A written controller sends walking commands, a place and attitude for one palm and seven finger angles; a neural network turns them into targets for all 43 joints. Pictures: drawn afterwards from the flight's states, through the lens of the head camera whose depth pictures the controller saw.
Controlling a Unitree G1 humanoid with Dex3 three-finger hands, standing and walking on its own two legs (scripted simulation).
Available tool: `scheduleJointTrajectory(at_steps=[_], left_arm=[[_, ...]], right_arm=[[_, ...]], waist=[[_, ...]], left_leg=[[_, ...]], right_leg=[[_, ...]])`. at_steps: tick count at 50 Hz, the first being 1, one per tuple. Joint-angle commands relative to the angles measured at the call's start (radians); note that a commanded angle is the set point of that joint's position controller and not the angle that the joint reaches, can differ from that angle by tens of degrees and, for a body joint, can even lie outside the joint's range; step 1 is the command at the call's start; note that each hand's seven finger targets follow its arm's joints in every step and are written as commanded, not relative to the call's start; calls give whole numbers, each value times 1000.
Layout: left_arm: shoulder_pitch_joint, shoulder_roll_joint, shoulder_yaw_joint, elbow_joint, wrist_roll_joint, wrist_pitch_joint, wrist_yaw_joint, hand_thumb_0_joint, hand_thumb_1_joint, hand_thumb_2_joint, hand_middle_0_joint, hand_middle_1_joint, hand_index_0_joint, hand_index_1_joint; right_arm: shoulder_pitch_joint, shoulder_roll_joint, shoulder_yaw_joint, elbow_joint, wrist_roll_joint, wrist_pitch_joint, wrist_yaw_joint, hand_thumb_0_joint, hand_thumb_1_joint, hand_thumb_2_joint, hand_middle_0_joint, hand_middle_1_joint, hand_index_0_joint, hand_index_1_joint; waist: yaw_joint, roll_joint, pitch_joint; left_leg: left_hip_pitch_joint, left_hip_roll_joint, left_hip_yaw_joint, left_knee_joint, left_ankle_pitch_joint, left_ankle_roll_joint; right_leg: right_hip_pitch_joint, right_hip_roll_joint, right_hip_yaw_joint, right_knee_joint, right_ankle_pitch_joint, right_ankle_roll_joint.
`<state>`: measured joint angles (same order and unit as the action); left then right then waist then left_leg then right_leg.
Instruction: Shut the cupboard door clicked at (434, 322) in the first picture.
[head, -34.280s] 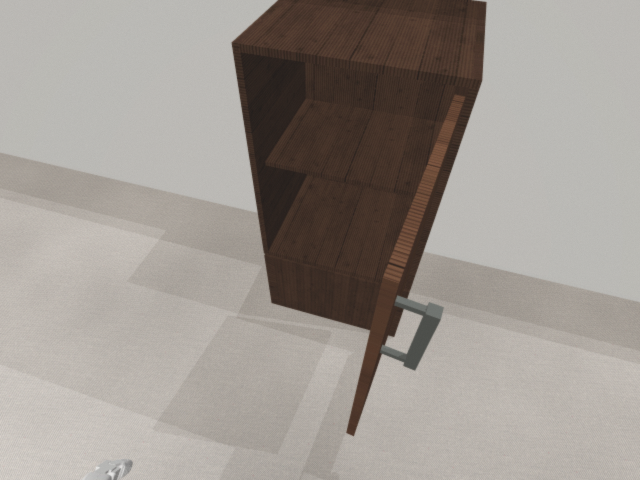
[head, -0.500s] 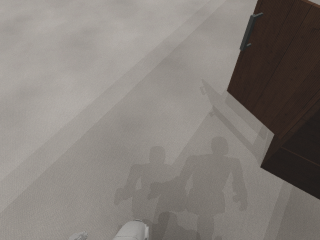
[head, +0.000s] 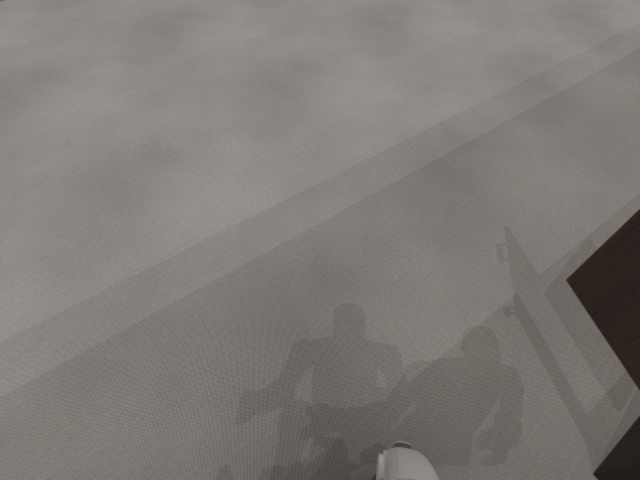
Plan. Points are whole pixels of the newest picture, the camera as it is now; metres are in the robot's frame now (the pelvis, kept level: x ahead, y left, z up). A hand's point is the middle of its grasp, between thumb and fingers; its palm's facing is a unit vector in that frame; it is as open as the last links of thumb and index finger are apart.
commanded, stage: walk to a spot facing it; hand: left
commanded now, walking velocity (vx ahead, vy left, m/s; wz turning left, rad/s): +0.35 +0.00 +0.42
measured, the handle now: out of the picture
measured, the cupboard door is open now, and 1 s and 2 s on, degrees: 66 66 66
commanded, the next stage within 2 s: turn to face it in 0.42 s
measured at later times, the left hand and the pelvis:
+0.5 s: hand (199, 454) +0.17 +0.19 -0.18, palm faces +0.32 -0.93 -0.20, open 7.3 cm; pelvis +0.21 +0.00 -0.01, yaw +18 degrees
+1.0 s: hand (200, 355) +0.31 +0.22 -0.17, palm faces +0.19 -0.96 -0.21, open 7.4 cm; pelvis +0.31 +0.04 -0.01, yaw +7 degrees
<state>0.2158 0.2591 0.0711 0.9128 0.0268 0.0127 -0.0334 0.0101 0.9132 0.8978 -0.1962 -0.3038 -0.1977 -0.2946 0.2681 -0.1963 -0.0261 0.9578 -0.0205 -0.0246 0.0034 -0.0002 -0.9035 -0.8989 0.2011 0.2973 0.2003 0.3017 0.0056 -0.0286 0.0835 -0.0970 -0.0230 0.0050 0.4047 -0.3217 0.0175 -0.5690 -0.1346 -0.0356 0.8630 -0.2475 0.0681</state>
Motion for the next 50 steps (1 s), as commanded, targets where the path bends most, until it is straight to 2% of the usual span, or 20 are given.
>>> scheduleJointTrajectory(at_steps=[1, 4, 5, 6, 7, 10, 12, 22, 24, 25, 26, 27, 30, 32, 42, 44, 45, 46, 47, 50], left_arm=[[-33, 63, 16, -89, -3, -42, -7, 0, 900, 900, -200, -300, -200, -300], [178, 104, 40, -26, 2, -55, 2, 0, 900, 900, -200, -300, -200, -300], [339, 188, 62, 14, 13, -72, 13, 0, 900, 900, -200, -300, -200, -300], [380, 264, 70, 12, 11, -72, 27, 0, 900, 900, -200, -300, -200, -300], [265, 231, 63, -9, 5, -68, 37, 0, 900, 900, -200, -300, -200, -300], [58, 72, 24, -54, 9, -75, 48, 0, 900, 900, -200, -300, -200, -300], [69, 50, 23, -40, 10, -86, 51, 0, 900, 900, -200, -300, -200, -300], [113, 127, 39, -6, 4, -78, 51, 0, 900, 900, -200, -300, -200, -300], [86, 159, 48, -21, -4, -70, 49, 0, 900, 900, -200, -300, -200, -300], [85, 150, 46, -39, -9, -63, 45, 0, 900, 900, -200, -300, -200, -300], [96, 74, 24, -75, -22, -53, 36, 0, 900, 900, -200, -300, -200, -300], [34, 76, 8, -113, -13, -45, 51, 0, 900, 900, -200, -300, -200, -300], [63, 34, -2, -38, -9, -23, 60, 0, 900, 900, -200, -300, -200, -300], [129, 2, -13, 22, -6, -8, 51, 0, 900, 900, -200, -300, -200, -300], [139, -3, 7, 16, 1, 22, 31, 0, 900, 900, -200, -300, -200, -300], [168, 33, 19, 11, 6, 12, 31, 0, 900, 900, -200, -300, -200, -300], [155, 90, 28, 3, 13, 2, 35, 0, 900, 900, -200, -300, -200, -300], [162, 138, 32, 2, 10, -4, 41, 0, 900, 900, -200, -300, -200, -300], [182, 138, 41, 8, 5, -11, 52, 0, 900, 900, -200, -300, -200, -300], [114, 113, 47, -8, 0, -5, 65, 0, 900, 900, -200, -300, -200, -300]], right_arm=[[8, -207, -65, -33, -5, -26, -8, 0, -900, -900, 200, 300, 200, 300], [-29, -195, -67, -24, 1, -19, -6, 0, -900, -900, 200, 300, 200, 300], [-7, -143, -59, -33, 11, -24, 3, 0, -900, -900, 200, 300, 200, 300], [31, -82, -50, -65, 21, -22, 4, 0, -900, -900, 200, 300, 200, 300], [32, -113, -59, -54, 8, -13, 6, 0, -900, -900, 200, 300, 200, 300], [-29, -79, -54, -26, -8, 0, 23, 0, -900, -900, 200, 300, 200, 300], [-6, -48, -51, -15, -6, 14, 30, 0, -900, -900, 200, 300, 200, 300], [-145, -42, -32, -113, -2, 15, 53, 0, -900, -900, 200, 300, 200, 300], [-34, -101, -46, -95, -9, 12, 45, 0, -900, -900, 200, 300, 200, 300], [76, -176, -66, -74, -12, 9, 38, 0, -900, -900, 200, 300, 200, 300], [173, -314, -93, -65, -20, 3, 27, 0, -900, -900, 200, 300, 200, 300], [218, -338, -85, -47, -3, 9, 8, 0, -900, -900, 200, 300, 200, 300], [-17, -203, -42, -99, -4, 1, -27, 0, -900, -900, 200, 300, 200, 300], [-76, -142, -15, -86, -6, -9, -34, 0, -900, -900, 200, 300, 200, 300], [-146, -168, -47, -44, 0, 39, -32, 0, -900, -900, 200, 300, 200, 300], [-146, -143, -54, -55, 5, 42, -29, 0, -900, -900, 200, 300, 200, 300], [-129, -104, -53, -66, 11, 42, -26, 0, -900, -900, 200, 300, 200, 300], [-133, -59, -44, -83, 12, 49, -23, 0, -900, -900, 200, 300, 200, 300], [-153, -68, -40, -94, 8, 55, -30, 0, -900, -900, 200, 300, 200, 300], [-151, -85, -43, -89, 16, 43, -34, 0, -900, -900, 200, 300, 200, 300]], waist=[[-9, 133, -12], [100, 54, -33], [162, -173, -137], [145, -411, -203], [94, -336, -148], [4, -107, -67], [-13, -101, -87], [7, -104, -79], [-63, -86, -143], [-120, 47, -232], [-146, 363, -305], [-164, 235, -341], [-59, 234, -197], [-5, 163, -181], [30, 118, -54], [40, 26, -61], [29, -124, -63], [40, -235, -62], [55, -263, -113], [32, -124, -187]], left_leg=[[-96, 224, -154, -125, 147, 152], [-304, 153, -123, 113, 114, 108], [-409, 27, -19, 460, 6, 57], [-519, -67, -8, 790, -304, 35], [-554, 13, -87, 945, -237, 44], [-494, 113, -69, 945, 18, 16], [-483, 123, -33, 847, 29, -2], [-391, 74, 126, 284, 40, -4], [-168, 14, 157, 166, 136, 11], [79, 63, 73, 106, 329, 39], [287, 395, -368, 72, 749, 183], [263, 490, -435, 29, 823, 264], [-3, 392, -245, -36, 530, 193], [-69, 326, -112, -53, 551, 151], [-179, 341, 43, -1, 196, 102], [-187, 258, 111, 137, 118, 35], [-241, 156, 184, 269, -26, -17], [-340, 45, 176, 460, -255, -53], [-414, 50, 63, 597, -300, -52], [-481, 67, -25, 699, -185, -65]], right_leg=[[163, 50, -46, -180, 85, -11], [533, 77, -44, -268, 64, -38], [719, -97, 164, -425, -143, -92], [732, -357, 575, -649, -263, -175], [597, -371, 629, -715, -509, -193], [338, -261, 225, -670, -251, -155], [362, -234, 66, -645, -34, -155], [561, -255, -189, -456, 563, -147], [501, -225, -243, -239, 619, -107], [350, -180, -256, -12, 429, -64], [18, 14, -228, 304, -363, 12], [-26, 41, -57, 411, -460, -18], [1, -6, 50, 363, -276, -22], [104, 10, 44, 234, -180, -24], [294, 104, -43, -209, -4, -43], [318, 63, 80, -360, 202, -82], [328, -66, 260, -437, 370, -142], [373, -195, 439, -534, 524, -242], [453, -205, 497, -538, 609, -303], [575, -141, 372, -461, 621, -299]])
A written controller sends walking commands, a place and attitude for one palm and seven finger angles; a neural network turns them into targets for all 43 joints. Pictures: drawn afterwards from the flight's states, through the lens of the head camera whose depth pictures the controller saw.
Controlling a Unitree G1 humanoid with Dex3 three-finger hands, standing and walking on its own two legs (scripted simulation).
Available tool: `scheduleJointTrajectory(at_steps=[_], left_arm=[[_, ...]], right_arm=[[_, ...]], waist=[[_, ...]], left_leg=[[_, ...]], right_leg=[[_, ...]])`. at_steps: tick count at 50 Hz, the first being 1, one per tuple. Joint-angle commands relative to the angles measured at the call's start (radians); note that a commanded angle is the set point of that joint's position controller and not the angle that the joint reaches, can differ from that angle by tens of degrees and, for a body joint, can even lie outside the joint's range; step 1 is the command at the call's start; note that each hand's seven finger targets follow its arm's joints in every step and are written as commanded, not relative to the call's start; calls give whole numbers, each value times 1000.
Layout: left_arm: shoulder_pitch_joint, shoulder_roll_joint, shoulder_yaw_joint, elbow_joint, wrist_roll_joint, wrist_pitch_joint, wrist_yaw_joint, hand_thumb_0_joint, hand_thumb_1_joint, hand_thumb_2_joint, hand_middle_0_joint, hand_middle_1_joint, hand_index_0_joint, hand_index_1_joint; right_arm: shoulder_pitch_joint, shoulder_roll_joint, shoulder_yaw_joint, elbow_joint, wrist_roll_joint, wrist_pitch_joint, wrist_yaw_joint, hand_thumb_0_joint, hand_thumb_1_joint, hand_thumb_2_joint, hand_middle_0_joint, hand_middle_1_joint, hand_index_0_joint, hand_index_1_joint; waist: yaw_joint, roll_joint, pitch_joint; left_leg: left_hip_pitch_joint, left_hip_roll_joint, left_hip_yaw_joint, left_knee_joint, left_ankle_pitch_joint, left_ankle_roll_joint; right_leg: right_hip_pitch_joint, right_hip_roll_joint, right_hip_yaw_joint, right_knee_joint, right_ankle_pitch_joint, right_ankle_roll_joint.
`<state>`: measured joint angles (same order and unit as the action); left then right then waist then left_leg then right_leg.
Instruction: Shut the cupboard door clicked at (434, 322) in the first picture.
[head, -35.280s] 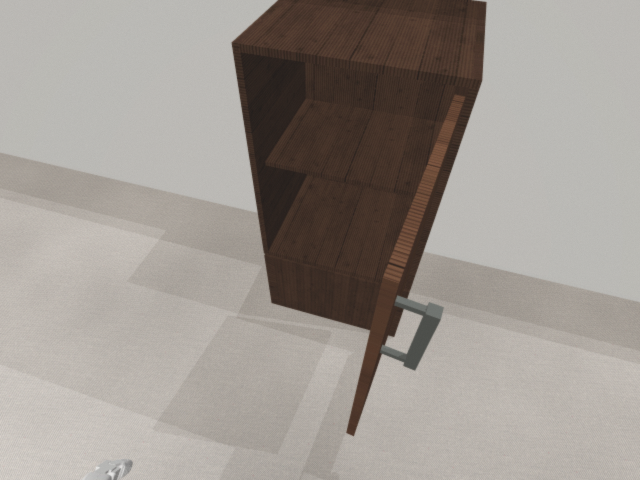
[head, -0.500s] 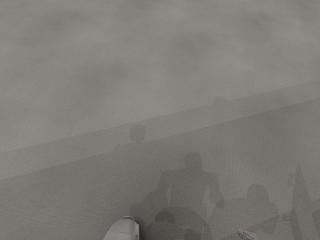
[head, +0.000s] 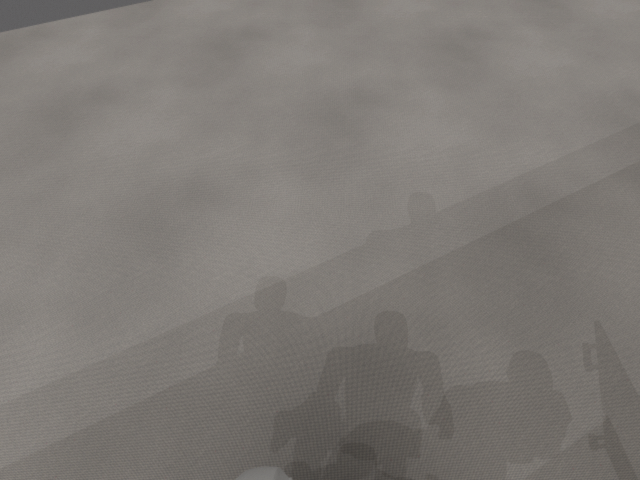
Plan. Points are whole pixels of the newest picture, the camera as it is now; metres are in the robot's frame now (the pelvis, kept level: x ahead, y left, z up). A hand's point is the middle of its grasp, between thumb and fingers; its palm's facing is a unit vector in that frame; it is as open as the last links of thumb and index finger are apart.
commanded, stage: turn to face it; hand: left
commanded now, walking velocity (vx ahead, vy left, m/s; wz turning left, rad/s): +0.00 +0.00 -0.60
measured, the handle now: out of the picture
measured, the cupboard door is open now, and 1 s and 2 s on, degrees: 66 66 66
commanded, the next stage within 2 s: none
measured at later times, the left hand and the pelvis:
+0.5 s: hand (191, 415) +0.21 +0.22 -0.14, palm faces -0.30 -0.92 -0.24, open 7.4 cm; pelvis +0.02 +0.05 +0.02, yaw -19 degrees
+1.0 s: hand (239, 416) +0.22 +0.16 -0.17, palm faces -0.57 -0.80 -0.18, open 7.4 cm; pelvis +0.03 +0.05 +0.00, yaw -37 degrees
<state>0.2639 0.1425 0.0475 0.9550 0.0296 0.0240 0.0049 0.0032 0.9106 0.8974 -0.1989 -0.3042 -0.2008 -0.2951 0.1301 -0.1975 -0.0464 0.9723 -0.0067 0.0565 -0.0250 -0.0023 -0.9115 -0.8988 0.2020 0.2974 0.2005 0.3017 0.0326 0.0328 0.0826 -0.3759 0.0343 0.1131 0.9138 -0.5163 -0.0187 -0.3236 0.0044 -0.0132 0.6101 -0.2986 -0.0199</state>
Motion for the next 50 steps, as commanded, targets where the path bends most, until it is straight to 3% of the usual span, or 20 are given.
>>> scheduleJointTrajectory(at_steps=[1, 6, 9, 10, 11, 12, 17, 26, 29, 30, 31, 32, 34, 37, 43, 45, 46, 47, 48, 50], left_arm=[[45, 223, 72, -60, -3, -12, 29, 0, 900, 900, -200, -300, -200, -300], [3, 251, 83, -76, 4, 0, 14, 0, 900, 900, -200, -300, -200, -300], [-71, 247, 80, -99, -10, 12, 6, 0, 900, 900, -200, -300, -200, -300], [-70, 200, 71, -119, -20, 16, 2, 0, 900, 900, -200, -300, -200, -300], [-55, 154, 57, -140, -22, 16, -11, 0, 900, 900, -200, -300, -200, -300], [-92, 187, 59, -154, -11, 22, -14, 0, 900, 900, -200, -300, -200, -300], [-107, 178, 54, -126, -13, 37, -38, 0, 900, 900, -200, -300, -200, -300], [-193, 173, 36, -178, -8, 35, -45, 0, 900, 900, -200, -300, -200, -300], [-109, 197, 40, -158, -8, 21, -41, 0, 900, 900, -200, -300, -200, -300], [-38, 247, 50, -137, -4, 9, -34, 0, 900, 900, -200, -300, -200, -300], [28, 360, 71, -124, 4, -5, -19, 0, 900, 900, -200, -300, -200, -300], [66, 385, 71, -109, -14, -5, -7, 0, 900, 900, -200, -300, -200, -300], [-23, 344, 72, -137, -11, 2, 10, 0, 900, 900, -200, -300, -200, -300], [-145, 295, 59, -180, -6, 5, 9, 0, 900, 900, -200, -300, -200, -300], [-130, 307, 72, -171, 1, 13, -5, 0, 900, 900, -200, -300, -200, -300], [-150, 291, 71, -168, -8, 18, -8, 0, 900, 900, -200, -300, -200, -300], [-158, 260, 64, -173, -14, 22, -10, 0, 900, 900, -200, -300, -200, -300], [-126, 195, 55, -193, -23, 27, -17, 0, 900, 900, -200, -300, -200, -300], [-123, 186, 50, -210, -18, 24, -24, 0, 900, 900, -200, -300, -200, -300], [-140, 217, 66, -178, -4, 31, -34, 0, 900, 900, -200, -300, -200, -300]], right_arm=[[-17, -77, -20, -99, 1, -38, -3, 0, -900, -900, 200, 300, 200, 300], [12, -63, -18, -115, 4, -39, -6, 0, -900, -900, 200, 300, 200, 300], [141, -93, -17, -85, 4, -56, -15, 0, -900, -900, 200, 300, 200, 300], [167, -161, -24, -81, -4, -69, -19, 0, -900, -900, 200, 300, 200, 300], [170, -248, -43, -99, -14, -68, -19, 0, -900, -900, 200, 300, 200, 300], [177, -264, -41, -108, -23, -63, -24, 0, -900, -900, 200, 300, 200, 300], [100, -201, -20, -130, -24, -66, -26, 0, -900, -900, 200, 300, 200, 300], [153, -236, -44, -96, -24, -58, -6, 0, -900, -900, 200, 300, 200, 300], [122, -252, -51, -102, -16, -53, 1, 0, -900, -900, 200, 300, 200, 300], [126, -235, -51, -109, -7, -53, 8, 0, -900, -900, 200, 300, 200, 300], [103, -146, -31, -152, -3, -49, 14, 0, -900, -900, 200, 300, 200, 300], [66, -160, -22, -174, -4, -35, 2, 0, -900, -900, 200, 300, 200, 300], [29, -163, -23, -172, -3, -29, -8, 0, -900, -900, 200, 300, 200, 300], [86, -150, -23, -138, -8, -23, 5, 0, -900, -900, 200, 300, 200, 300], [105, -128, -20, -150, -2, -36, 2, 0, -900, -900, 200, 300, 200, 300], [171, -132, -18, -131, -1, -49, -5, 0, -900, -900, 200, 300, 200, 300], [211, -162, -23, -121, -2, -59, -8, 0, -900, -900, 200, 300, 200, 300], [227, -257, -38, -125, -17, -70, -11, 0, -900, -900, 200, 300, 200, 300], [224, -313, -46, -147, -21, -65, -16, 0, -900, -900, 200, 300, 200, 300], [143, -254, -32, -157, -26, -69, -19, 0, -900, -900, 200, 300, 200, 300]], waist=[[4, -157, -191], [-5, -179, -148], [-67, -160, -172], [-73, 11, -185], [-66, 287, -168], [-84, 241, -133], [-31, 123, -98], [-67, 173, -104], [-19, 118, -142], [13, 17, -177], [43, -303, -184], [57, -273, -173], [23, -313, -132], [-46, -186, -146], [-39, -201, -122], [-72, -185, -143], [-92, -106, -162], [-87, 167, -170], [-87, 278, -151], [-55, 202, -101]], left_leg=[[-171, 17, -123, 138, 28, -32], [-33, -18, -94, -162, 66, -36], [213, -23, -87, -483, 292, -32], [337, 114, -221, -606, 326, 2], [368, 353, -444, -646, 453, 104], [289, 435, -475, -640, 531, 185], [304, 289, -163, -547, 843, 154], [305, 331, -51, -502, 780, 141], [238, 302, 17, -365, 704, 69], [133, 253, 59, -215, 602, 16], [-160, 100, 120, 22, 28, -50], [-215, 60, -14, 179, -139, -56], [-283, 77, -120, 288, -52, -56], [-138, 75, -96, 194, 85, -70], [13, 8, -65, -164, 104, -57], [154, -12, -60, -381, 241, -51], [253, 39, -112, -521, 280, -36], [343, 257, -347, -632, 300, 40], [296, 443, -482, -660, 381, 146], [186, 388, -384, -649, 434, 164]], right_leg=[[312, -257, 324, -207, 630, -191], [197, -211, 343, -211, 492, -164], [62, -138, 314, -119, 395, -81], [-79, -44, 246, -17, 203, -28], [-223, 58, 101, 186, -214, 29], [-230, 32, 68, 367, -321, 45], [-235, -24, 22, 507, -162, 77], [-81, -23, -64, 174, -124, 52], [116, -3, -91, -99, 76, 24], [282, -70, -8, -208, 244, -7], [460, -329, 331, -242, 611, -111], [380, -416, 378, -219, 808, -208], [304, -345, 388, -243, 592, -222], [162, -241, 240, -242, 414, -162], [70, -205, 333, -227, 282, -156], [12, -162, 335, -160, 271, -102], [-50, -106, 286, -83, 189, -52], [-204, 33, 166, 110, -58, 8], [-258, 49, 45, 333, -322, 41], [-247, -8, 80, 558, -245, 55]])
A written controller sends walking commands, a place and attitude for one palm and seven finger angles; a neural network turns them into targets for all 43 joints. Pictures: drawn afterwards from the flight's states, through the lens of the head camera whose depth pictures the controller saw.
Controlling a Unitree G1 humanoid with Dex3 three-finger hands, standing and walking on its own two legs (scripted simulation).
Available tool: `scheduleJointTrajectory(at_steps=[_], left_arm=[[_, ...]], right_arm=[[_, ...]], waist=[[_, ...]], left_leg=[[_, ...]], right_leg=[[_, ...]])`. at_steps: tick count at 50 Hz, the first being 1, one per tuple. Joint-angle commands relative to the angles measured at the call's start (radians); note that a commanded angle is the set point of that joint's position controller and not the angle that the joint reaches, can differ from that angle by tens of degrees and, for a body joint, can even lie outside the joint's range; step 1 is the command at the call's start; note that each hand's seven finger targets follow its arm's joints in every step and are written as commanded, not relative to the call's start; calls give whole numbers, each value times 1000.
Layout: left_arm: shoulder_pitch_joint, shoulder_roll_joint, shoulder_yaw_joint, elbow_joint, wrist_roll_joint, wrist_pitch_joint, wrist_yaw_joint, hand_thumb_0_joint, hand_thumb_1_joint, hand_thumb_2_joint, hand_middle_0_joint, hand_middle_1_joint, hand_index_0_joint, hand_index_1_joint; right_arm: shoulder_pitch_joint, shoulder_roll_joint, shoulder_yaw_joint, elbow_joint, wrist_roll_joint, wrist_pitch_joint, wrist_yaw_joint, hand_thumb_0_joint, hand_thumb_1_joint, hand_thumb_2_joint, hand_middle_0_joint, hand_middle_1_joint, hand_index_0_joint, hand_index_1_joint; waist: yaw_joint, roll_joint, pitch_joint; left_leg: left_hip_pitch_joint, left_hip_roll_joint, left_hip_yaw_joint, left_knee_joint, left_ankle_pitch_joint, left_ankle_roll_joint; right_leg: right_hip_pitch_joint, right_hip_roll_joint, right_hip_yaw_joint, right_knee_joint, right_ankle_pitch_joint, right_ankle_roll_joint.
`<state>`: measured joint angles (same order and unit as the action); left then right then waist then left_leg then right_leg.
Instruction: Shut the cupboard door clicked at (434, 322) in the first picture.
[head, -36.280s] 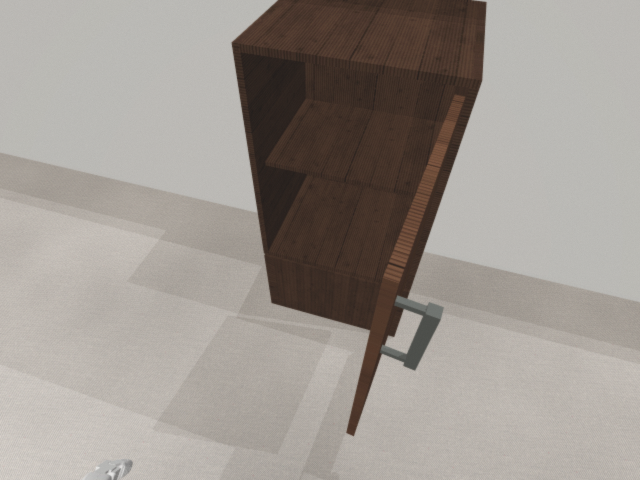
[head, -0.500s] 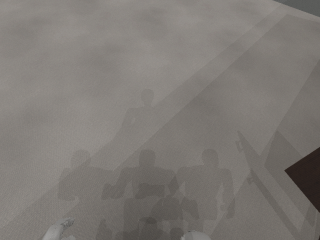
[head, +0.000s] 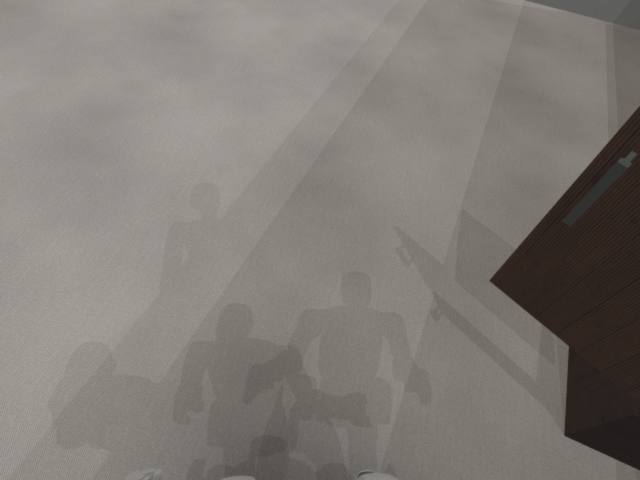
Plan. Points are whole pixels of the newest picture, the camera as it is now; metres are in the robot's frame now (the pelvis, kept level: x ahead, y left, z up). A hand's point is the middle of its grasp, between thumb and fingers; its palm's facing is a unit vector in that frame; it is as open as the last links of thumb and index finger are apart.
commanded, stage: turn to face it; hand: left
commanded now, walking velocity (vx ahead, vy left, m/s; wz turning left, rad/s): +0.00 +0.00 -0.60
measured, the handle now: (598, 190) +0.62 -0.49 -0.02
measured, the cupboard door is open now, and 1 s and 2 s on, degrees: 66 66 66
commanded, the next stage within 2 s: take the last steps up to it in 1.32 s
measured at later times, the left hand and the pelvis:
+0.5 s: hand (216, 459) +0.16 +0.14 -0.14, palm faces -0.28 -0.92 -0.27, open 7.4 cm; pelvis +0.01 -0.03 +0.01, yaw -17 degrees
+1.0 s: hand (262, 404) +0.24 +0.09 -0.15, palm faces -0.56 -0.78 -0.27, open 7.4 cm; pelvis +0.02 -0.03 +0.00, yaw -36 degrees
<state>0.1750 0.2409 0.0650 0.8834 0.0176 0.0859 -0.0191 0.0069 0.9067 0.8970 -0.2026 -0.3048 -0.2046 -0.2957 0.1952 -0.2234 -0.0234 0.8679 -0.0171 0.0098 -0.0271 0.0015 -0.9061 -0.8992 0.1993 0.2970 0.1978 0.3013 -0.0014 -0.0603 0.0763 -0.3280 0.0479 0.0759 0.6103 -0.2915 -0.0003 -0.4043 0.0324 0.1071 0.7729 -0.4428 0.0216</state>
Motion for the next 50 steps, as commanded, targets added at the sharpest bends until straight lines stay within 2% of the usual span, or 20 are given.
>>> scheduleJointTrajectory(at_steps=[1, 4, 10, 13, 14, 15, 16, 18, 22, 28, 31, 33, 34, 37, 40, 45, 47, 48, 49, 50], left_arm=[[-43, 114, 47, -98, 6, -33, -18, 0, 900, 900, -200, -300, -200, -300], [-52, 73, 34, -88, -1, -26, -26, 0, 900, 900, -200, -300, -200, -300], [-72, 60, 23, -97, 1, -34, -27, 0, 900, 900, -200, -300, -200, -300], [13, 84, 28, -71, 2, -43, -23, 0, 900, 900, -200, -300, -200, -300], [78, 133, 39, -50, 6, -52, -16, 0, 900, 900, -200, -300, -200, -300], [126, 243, 58, -35, 14, -64, -2, 0, 900, 900, -200, -300, -200, -300], [170, 275, 59, -24, -1, -63, 11, 0, 900, 900, -200, -300, -200, -300], [80, 232, 60, -40, 1, -61, 29, 0, 900, 900, -200, -300, -200, -300], [-15, 186, 43, -78, 6, -65, 30, 0, 900, 900, -200, -300, -200, -300], [3, 210, 55, -65, 10, -58, 23, 0, 900, 900, -200, -300, -200, -300], [-46, 186, 53, -72, 0, -50, 23, 0, 900, 900, -200, -300, -200, -300], [-8, 90, 32, -108, -13, -41, 5, 0, 900, 900, -200, -300, -200, -300], [-34, 120, 35, -115, 0, -40, 0, 0, 900, 900, -200, -300, -200, -300], [-27, 112, 46, -87, 1, -36, -18, 0, 900, 900, -200, -300, -200, -300], [-39, 80, 32, -86, -2, -26, -27, 0, 900, 900, -200, -300, -200, -300], [-49, 67, 20, -91, 0, -39, -27, 0, 900, 900, -200, -300, -200, -300], [17, 86, 24, -67, 0, -46, -23, 0, 900, 900, -200, -300, -200, -300], [88, 137, 34, -46, 5, -54, -17, 0, 900, 900, -200, -300, -200, -300], [119, 246, 53, -31, 15, -66, -2, 0, 900, 900, -200, -300, -200, -300], [166, 277, 54, -19, 1, -66, 9, 0, 900, 900, -200, -300, -200, -300]], right_arm=[[33, -207, -48, -67, -14, -24, -18, 0, -900, -900, 200, 300, 200, 300], [60, -188, -49, -48, -15, -19, -18, 0, -900, -900, 200, 300, 200, 300], [89, -217, -70, -16, -12, -9, -5, 0, -900, -900, 200, 300, 200, 300], [48, -230, -77, -17, -5, -2, 1, 0, -900, -900, 200, 300, 200, 300], [36, -210, -78, -27, 2, -2, 7, 0, -900, -900, 200, 300, 200, 300], [13, -127, -59, -66, 8, 1, 11, 0, -900, -900, 200, 300, 200, 300], [-37, -133, -48, -97, 6, 15, 5, 0, -900, -900, 200, 300, 200, 300], [-61, -141, -51, -76, 7, 20, -8, 0, -900, -900, 200, 300, 200, 300], [-9, -115, -44, -41, 2, 20, 8, 0, -900, -900, 200, 300, 200, 300], [-17, -105, -41, -59, 10, 11, 3, 0, -900, -900, 200, 300, 200, 300], [93, -119, -42, -24, 13, -4, -3, 0, -900, -900, 200, 300, 200, 300], [124, -277, -66, -36, -10, -16, -10, 0, -900, -900, 200, 300, 200, 300], [122, -283, -64, -45, -14, -13, -13, 0, -900, -900, 200, 300, 200, 300], [8, -211, -48, -73, -18, -18, -15, 0, -900, -900, 200, 300, 200, 300], [34, -202, -49, -57, -15, -13, -12, 0, -900, -900, 200, 300, 200, 300], [62, -233, -68, -31, -13, -5, -1, 0, -900, -900, 200, 300, 200, 300], [40, -238, -72, -27, -6, 0, 3, 0, -900, -900, 200, 300, 200, 300], [27, -215, -74, -34, 2, 1, 8, 0, -900, -900, 200, 300, 200, 300], [9, -132, -56, -69, 9, 4, 13, 0, -900, -900, 200, 300, 200, 300], [-47, -137, -45, -94, 6, 15, 6, 0, -900, -900, 200, 300, 200, 300]], waist=[[-4, 262, -81], [-17, 241, -102], [-42, 280, -127], [11, 245, -142], [44, 144, -164], [71, -194, -158], [99, -190, -141], [58, -218, -107], [4, -77, -148], [13, -95, -135], [-43, -66, -161], [-44, 375, -158], [-55, 321, -134], [4, 241, -93], [-10, 256, -108], [-30, 298, -137], [13, 249, -147], [43, 143, -170], [62, -187, -154], [99, -194, -143]], left_leg=[[144, 348, -269, -313, 287, 142], [239, 287, -90, -245, 491, 122], [248, 314, -6, -182, 500, 113], [165, 289, 51, -65, 398, 49], [64, 244, 86, 65, 282, -1], [-197, 97, 153, 281, -197, -67], [-259, 45, 35, 450, -363, -76], [-331, 64, -86, 576, -263, -74], [-194, 50, -54, 434, -124, -92], [-83, -6, -40, 139, -123, -83], [146, -6, -49, -174, 82, -72], [305, 368, -406, -345, 178, 85], [210, 447, -438, -353, 190, 158], [165, 337, -220, -290, 367, 145], [206, 287, -73, -249, 433, 119], [216, 303, -17, -168, 460, 105], [135, 278, 25, -76, 374, 52], [47, 226, 67, 47, 242, -1], [-211, 81, 140, 245, -202, -68], [-258, 36, 20, 424, -357, -71]], right_leg=[[-175, -55, -68, 403, -72, 21], [-147, -61, -124, 298, -28, 35], [7, -38, -201, -2, 3, 12], [191, -22, -224, -259, 203, -14], [332, -84, -138, -364, 336, -45], [483, -333, 194, -430, 610, -143], [403, -436, 291, -421, 807, -239], [360, -365, 283, -436, 642, -262], [278, -256, 118, -401, 593, -208], [236, -240, 219, -374, 579, -213], [121, -175, 213, -274, 491, -127], [-163, 44, -22, 57, -95, -16], [-154, 7, -50, 254, -181, -4], [-155, -52, -73, 383, -81, 21], [-104, -56, -134, 254, -31, 30], [42, -30, -205, -43, 14, 9], [204, -18, -218, -260, 199, -10], [334, -77, -135, -372, 326, -37], [467, -328, 194, -442, 558, -133], [385, -432, 292, -445, 711, -238]])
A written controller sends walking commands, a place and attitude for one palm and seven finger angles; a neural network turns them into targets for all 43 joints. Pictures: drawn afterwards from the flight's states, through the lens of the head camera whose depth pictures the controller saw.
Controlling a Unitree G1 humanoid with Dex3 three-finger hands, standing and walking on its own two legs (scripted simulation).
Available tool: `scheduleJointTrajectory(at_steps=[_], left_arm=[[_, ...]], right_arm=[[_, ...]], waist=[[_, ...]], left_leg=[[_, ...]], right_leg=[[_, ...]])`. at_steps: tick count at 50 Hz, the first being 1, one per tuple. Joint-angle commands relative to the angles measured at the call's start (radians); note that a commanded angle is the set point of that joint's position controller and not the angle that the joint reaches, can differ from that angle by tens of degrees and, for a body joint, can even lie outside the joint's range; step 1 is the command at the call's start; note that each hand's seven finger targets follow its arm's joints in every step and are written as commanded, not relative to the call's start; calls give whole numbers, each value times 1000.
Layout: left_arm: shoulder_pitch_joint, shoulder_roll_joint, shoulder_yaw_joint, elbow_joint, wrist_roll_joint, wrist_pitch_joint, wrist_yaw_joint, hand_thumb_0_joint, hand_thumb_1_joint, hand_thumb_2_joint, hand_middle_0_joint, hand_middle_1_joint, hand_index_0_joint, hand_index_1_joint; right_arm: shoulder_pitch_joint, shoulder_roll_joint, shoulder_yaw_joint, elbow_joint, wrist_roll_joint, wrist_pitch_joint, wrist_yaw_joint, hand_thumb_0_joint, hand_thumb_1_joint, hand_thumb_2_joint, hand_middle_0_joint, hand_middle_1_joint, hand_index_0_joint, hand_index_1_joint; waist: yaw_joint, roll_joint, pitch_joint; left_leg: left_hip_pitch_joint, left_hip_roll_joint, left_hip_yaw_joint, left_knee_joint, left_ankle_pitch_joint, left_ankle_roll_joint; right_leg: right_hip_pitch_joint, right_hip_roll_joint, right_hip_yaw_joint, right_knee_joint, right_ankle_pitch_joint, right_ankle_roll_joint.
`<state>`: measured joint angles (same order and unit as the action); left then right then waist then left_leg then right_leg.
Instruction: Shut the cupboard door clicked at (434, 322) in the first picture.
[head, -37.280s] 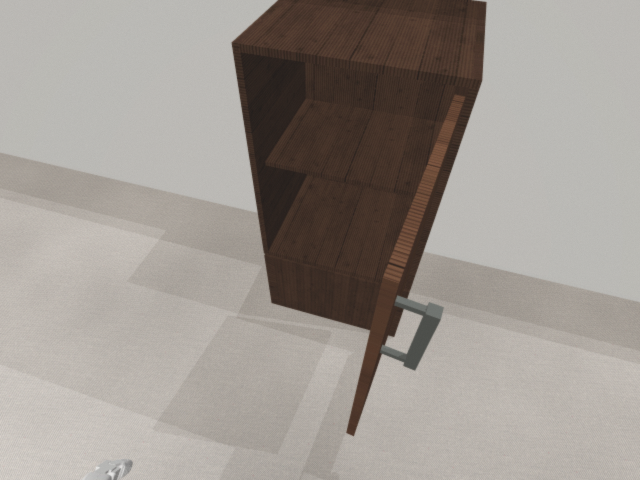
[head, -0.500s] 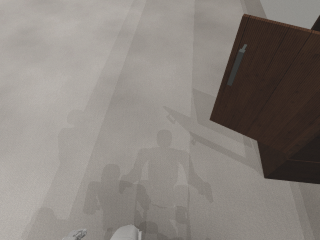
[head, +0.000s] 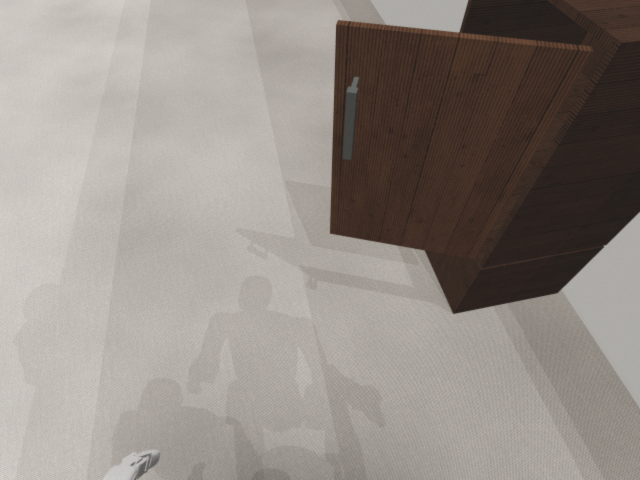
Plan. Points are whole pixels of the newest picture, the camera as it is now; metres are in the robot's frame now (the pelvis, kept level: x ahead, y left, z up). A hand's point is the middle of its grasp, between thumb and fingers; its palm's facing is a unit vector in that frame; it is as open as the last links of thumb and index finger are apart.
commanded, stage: turn to face it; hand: left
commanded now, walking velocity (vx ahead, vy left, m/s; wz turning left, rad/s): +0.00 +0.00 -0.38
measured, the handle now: (351, 120) +0.76 -0.02 -0.01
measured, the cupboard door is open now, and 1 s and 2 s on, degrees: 66 66 66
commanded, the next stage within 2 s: take the last steps up to it in 0.32 s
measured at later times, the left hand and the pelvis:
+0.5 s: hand out of the picture +0.13 +0.19 -0.16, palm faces -0.15 -0.97 -0.19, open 7.4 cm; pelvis +0.02 +0.01 +0.02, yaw -10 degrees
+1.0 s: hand out of the picture +0.12 +0.13 -0.18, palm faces -0.20 -0.97 -0.12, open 7.4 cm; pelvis +0.13 -0.04 +0.00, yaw -15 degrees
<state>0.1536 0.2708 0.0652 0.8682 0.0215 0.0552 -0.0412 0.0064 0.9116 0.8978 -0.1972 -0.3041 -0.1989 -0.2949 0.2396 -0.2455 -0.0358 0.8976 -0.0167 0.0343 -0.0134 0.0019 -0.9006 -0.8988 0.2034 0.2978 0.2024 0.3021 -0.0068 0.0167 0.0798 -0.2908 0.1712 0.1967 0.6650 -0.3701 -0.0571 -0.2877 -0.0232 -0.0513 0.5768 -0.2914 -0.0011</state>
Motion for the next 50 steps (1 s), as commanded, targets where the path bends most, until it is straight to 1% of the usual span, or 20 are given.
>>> scheduleJointTrajectory(at_steps=[1, 6, 10, 13, 14, 15, 17, 20, 22, 27, 30, 31, 32, 33, 34, 39, 45, 47, 48, 50], left_arm=[[161, 228, 59, -3, -1, -35, 47, 0, 900, 900, -200, -300, -200, -300], [6, 146, 34, -33, 5, -36, 55, 0, 900, 900, -200, -300, -200, -300], [30, 158, 38, -16, 7, -31, 52, 0, 900, 900, -200, -300, -200, -300], [-3, 136, 36, -10, -3, -24, 53, 0, 900, 900, -200, -300, -200, -300], [6, 97, 27, -16, -10, -19, 50, 0, 900, 900, -200, -300, -200, -300], [41, 39, 18, -26, -16, -13, 42, 0, 900, 900, -200, -300, -200, -300], [6, 52, 20, -31, -2, -6, 41, 0, 900, 900, -200, -300, -200, -300], [27, 35, 24, 3, -4, -6, 27, 0, 900, 900, -200, -300, -200, -300], [16, 11, 12, 9, -6, -9, 24, 0, 900, 900, -200, -300, -200, -300], [-29, 0, 5, 4, 2, -16, -1, 0, 900, 900, -200, -300, -200, -300], [91, 14, 15, 56, 6, -29, -8, 0, 900, 900, -200, -300, -200, -300], [147, 59, 25, 76, 8, -39, -1, 0, 900, 900, -200, -300, -200, -300], [223, 147, 43, 102, 15, -51, 14, 0, 900, 900, -200, -300, -200, -300], [265, 171, 43, 107, 3, -50, 24, 0, 900, 900, -200, -300, -200, -300], [236, 144, 39, 114, 2, -60, 34, 0, 900, 900, -200, -300, -200, -300], [165, 45, 5, 123, 0, -101, 46, 0, 900, 900, -200, -300, -200, -300], [193, 55, 3, 182, 4, -106, 49, 0, 900, 900, -200, -300, -200, -300], [170, 56, 8, 193, -1, -102, 46, 0, 900, 900, -200, -300, -200, -300], [166, 44, 7, 192, -7, -100, 45, 0, 900, 900, -200, -300, -200, -300], [230, -32, -9, 162, -15, -92, 33, 0, 900, 900, -200, -300, -200, -300]], right_arm=[[-105, -112, -34, -121, 8, -3, -17, 0, -900, -900, 200, 300, 200, 300], [-27, -89, -23, -43, 4, -7, -6, 0, -900, -900, 200, 300, 200, 300], [-22, -67, -17, -38, 7, -11, -8, 0, -900, -900, 200, 300, 200, 300], [78, -69, -15, 3, 7, -26, -16, 0, -900, -900, 200, 300, 200, 300], [100, -110, -19, 8, 2, -37, -18, 0, -900, -900, 200, 300, 200, 300], [105, -192, -32, 2, -10, -41, -21, 0, -900, -900, 200, 300, 200, 300], [91, -202, -33, -4, -17, -42, -31, 0, -900, -900, 200, 300, 200, 300], [11, -139, -16, -16, -18, -43, -36, 0, -900, -900, 200, 300, 200, 300], [47, -136, -18, 0, -18, -44, -35, 0, -900, -900, 200, 300, 200, 300], [96, -176, -46, 47, -23, -39, -23, 0, -900, -900, 200, 300, 200, 300], [51, -174, -53, 59, -15, -38, -17, 0, -900, -900, 200, 300, 200, 300], [46, -138, -48, 58, -8, -41, -11, 0, -900, -900, 200, 300, 200, 300], [10, -62, -29, 24, 1, -46, -6, 0, -900, -900, 200, 300, 200, 300], [-105, -74, -24, -22, -8, -45, 0, 0, -900, -900, 200, 300, 200, 300], [-120, -83, -33, -12, -7, -42, -3, 0, -900, -900, 200, 300, 200, 300], [-42, -37, -26, 46, -17, -47, 20, 0, -900, -900, 200, 300, 200, 300], [-65, -14, -14, 33, -8, -67, 23, 0, -900, -900, 200, 300, 200, 300], [21, -27, -18, 66, -10, -78, 15, 0, -900, -900, 200, 300, 200, 300], [112, -49, -23, 99, -14, -87, 9, 0, -900, -900, 200, 300, 200, 300], [328, -223, -57, 148, -33, -91, -13, 0, -900, -900, 200, 300, 200, 300]], waist=[[80, -249, -137], [3, -183, -157], [17, -184, -135], [-31, -153, -138], [-34, -34, -145], [-24, 213, -131], [-31, 264, -95], [15, 163, -85], [-6, 138, -128], [-46, 162, -97], [14, 94, -89], [42, -23, -92], [79, -285, -81], [122, -257, -18], [91, -265, 27], [1, -115, 4], [-2, -121, -9], [-47, -85, -19], [-82, -39, -61], [-119, 324, -184]], left_leg=[[-329, -78, -170, 459, -240, -10], [-208, -82, -166, 346, -64, -22], [-110, -126, -139, 108, -40, -12], [92, -135, -138, -188, 164, -2], [188, -58, -224, -294, 216, 27], [208, 140, -441, -354, 288, 116], [98, 250, -532, -413, 359, 220], [122, 150, -333, -349, 516, 208], [192, 133, -281, -320, 597, 200], [152, 173, -307, -383, 88, 193], [11, 115, -226, -284, -84, 132], [-127, 47, -158, -159, -115, 94], [-346, -90, -14, 92, -226, 31], [-422, -114, -96, 288, -273, 32], [-452, -90, -157, 385, -193, 37], [-345, -61, -140, 339, 30, 14], [-200, -89, -99, 33, 79, 36], [-19, -122, -67, -93, 168, 44], [146, -133, -81, -164, 215, 50], [454, 266, -634, -367, 160, 214]], right_leg=[[240, -351, 462, -246, 527, -245], [162, -206, 247, -198, 467, -185], [116, -195, 298, -198, 405, -189], [24, -151, 293, -122, 313, -123], [-65, -80, 242, -44, 201, -72], [-167, 44, 137, 107, -65, -15], [-187, 43, 110, 403, -298, 12], [-201, 10, 96, 474, -202, 26], [-171, 12, 58, 378, -189, 29], [-93, 18, -8, 145, -195, 6], [148, 50, -49, -138, -17, -10], [306, -5, 41, -249, -62, -39], [425, -235, 367, -376, -202, -138], [327, -335, 497, -438, -232, -231], [260, -320, 530, -455, -268, -264], [212, -202, 216, -383, 166, -220], [231, -192, 179, -334, 270, -207], [163, -159, 144, -243, 278, -178], [98, -117, 112, -103, 313, -152], [-238, 74, -24, 415, -263, -61]])
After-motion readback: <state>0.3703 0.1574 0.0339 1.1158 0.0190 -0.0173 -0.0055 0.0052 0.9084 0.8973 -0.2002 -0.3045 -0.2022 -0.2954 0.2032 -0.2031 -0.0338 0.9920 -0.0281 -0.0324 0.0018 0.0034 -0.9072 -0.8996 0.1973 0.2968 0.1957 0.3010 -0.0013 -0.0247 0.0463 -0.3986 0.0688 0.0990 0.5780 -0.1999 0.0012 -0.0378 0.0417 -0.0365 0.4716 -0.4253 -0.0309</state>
